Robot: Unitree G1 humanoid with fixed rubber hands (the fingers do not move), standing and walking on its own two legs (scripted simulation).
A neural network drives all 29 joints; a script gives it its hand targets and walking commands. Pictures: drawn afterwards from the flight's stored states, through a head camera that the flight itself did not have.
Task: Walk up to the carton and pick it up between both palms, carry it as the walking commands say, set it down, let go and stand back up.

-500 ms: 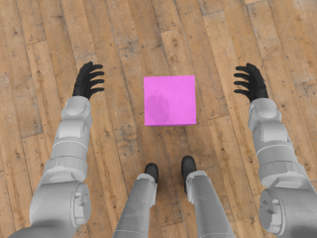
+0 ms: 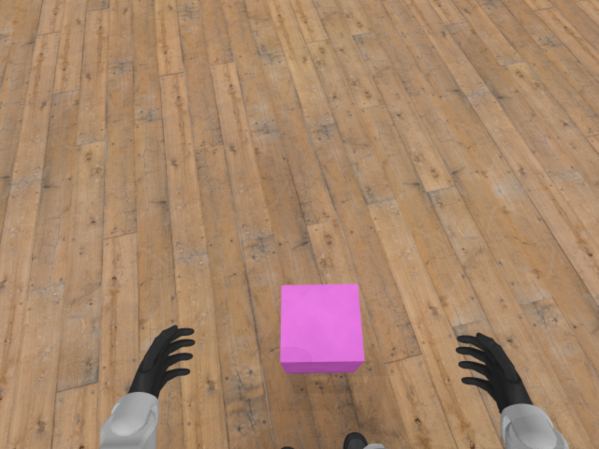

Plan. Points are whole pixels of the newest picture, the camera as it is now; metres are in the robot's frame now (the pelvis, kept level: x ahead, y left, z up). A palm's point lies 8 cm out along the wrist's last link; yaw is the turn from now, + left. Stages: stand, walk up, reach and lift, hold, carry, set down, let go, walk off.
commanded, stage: let go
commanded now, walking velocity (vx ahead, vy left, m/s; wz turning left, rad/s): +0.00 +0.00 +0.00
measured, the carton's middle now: (319, 331) +0.40 -0.01 -0.64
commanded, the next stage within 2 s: stand in 0.54 s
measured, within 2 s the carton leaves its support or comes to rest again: neither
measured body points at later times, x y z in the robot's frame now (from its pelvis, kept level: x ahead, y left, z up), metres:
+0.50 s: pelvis -0.02 +0.00 +0.00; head -0.02 +0.00 +0.45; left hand +0.15 +0.22 -0.07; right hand +0.15 -0.24 -0.07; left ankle -0.04 +0.10 -0.73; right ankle +0.00 -0.11 -0.73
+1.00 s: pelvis -0.01 -0.01 +0.00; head -0.05 -0.01 +0.45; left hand +0.10 +0.27 -0.10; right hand +0.10 -0.30 -0.10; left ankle -0.04 +0.10 -0.73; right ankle +0.00 -0.11 -0.73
